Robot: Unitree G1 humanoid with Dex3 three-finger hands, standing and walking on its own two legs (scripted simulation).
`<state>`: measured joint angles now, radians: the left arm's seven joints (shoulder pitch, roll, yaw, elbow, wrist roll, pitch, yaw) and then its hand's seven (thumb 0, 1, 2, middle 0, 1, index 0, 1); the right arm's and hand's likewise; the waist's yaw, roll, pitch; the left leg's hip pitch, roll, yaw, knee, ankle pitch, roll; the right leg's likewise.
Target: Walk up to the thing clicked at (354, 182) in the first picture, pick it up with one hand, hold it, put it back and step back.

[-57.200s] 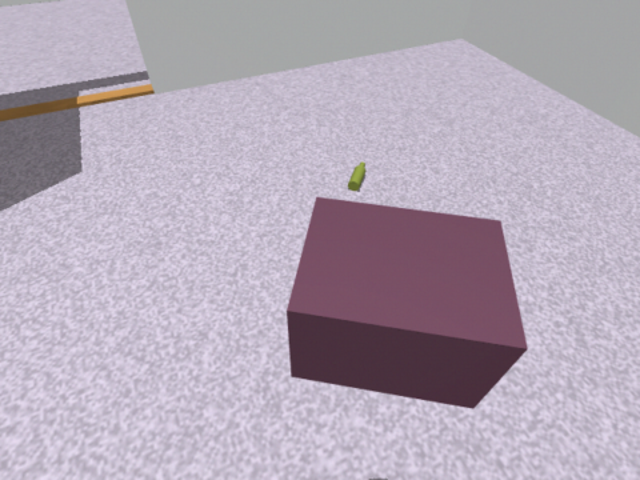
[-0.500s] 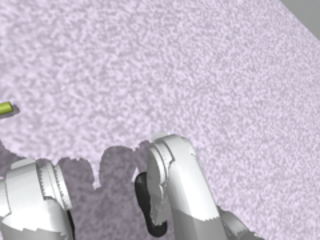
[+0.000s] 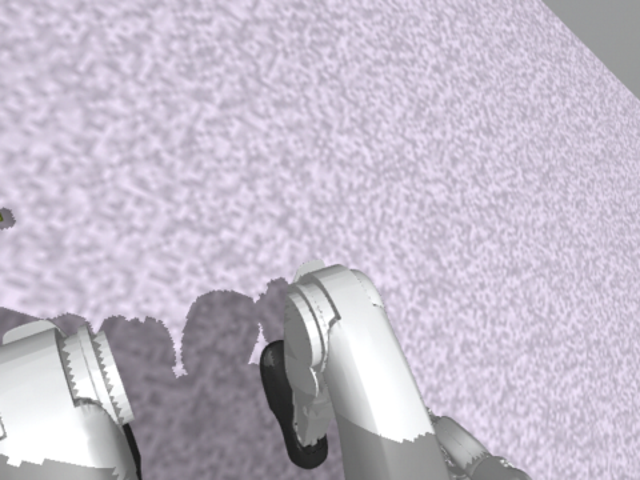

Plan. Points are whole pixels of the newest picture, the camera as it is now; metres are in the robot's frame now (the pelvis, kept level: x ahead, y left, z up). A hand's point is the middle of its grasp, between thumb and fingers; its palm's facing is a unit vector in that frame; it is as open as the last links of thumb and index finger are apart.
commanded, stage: open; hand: left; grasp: from above
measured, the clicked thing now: out of the picture +0.41 +0.36 -0.27
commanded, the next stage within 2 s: withdraw in 0.76 s
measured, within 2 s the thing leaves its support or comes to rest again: rests again in 0.04 s
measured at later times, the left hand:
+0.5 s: hand out of the picture +0.40 +0.37 -0.23, palm faces -0.41 -0.21 -0.89, open 12.7 cm
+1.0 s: hand out of the picture +0.40 +0.37 -0.23, palm faces -0.39 -0.19 -0.90, open 14.0 cm
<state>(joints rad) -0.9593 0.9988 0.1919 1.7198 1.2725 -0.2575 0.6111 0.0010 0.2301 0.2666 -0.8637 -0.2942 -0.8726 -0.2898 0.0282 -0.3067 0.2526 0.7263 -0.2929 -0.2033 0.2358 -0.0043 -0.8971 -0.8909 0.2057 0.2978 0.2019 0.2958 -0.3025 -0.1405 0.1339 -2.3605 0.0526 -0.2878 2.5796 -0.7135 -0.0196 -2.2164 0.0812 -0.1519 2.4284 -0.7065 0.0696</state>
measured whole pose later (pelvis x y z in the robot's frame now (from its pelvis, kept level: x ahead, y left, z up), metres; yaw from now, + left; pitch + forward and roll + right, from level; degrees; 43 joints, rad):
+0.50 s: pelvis +0.00 +0.00 +0.00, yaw +0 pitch +26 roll -14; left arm -0.95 1.01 0.19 1.71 1.26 -0.25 0.61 0.00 -0.26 0.78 -0.31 -0.75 -0.31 -0.75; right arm 0.03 -0.32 0.27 0.71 -0.29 -0.21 0.24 0.00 -0.89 -0.89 0.21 0.30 0.20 0.30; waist -0.31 -0.15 0.14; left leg -2.36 0.05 -0.30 2.57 -0.71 -0.02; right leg -2.21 0.08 -0.16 2.42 -0.70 0.07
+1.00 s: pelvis +0.00 +0.00 +0.00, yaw -1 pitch +26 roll -14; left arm -0.94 1.01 0.20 1.65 1.26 -0.25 0.60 0.00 -0.49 0.97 -0.09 -0.99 -0.10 -0.99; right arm 0.04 -0.32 0.27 0.71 -0.29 -0.22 0.25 0.00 -0.90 -0.89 0.21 0.30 0.20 0.30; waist -0.30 -0.15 0.14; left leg -2.36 0.05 -0.30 2.58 -0.71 -0.02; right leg -2.21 0.08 -0.16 2.42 -0.70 0.07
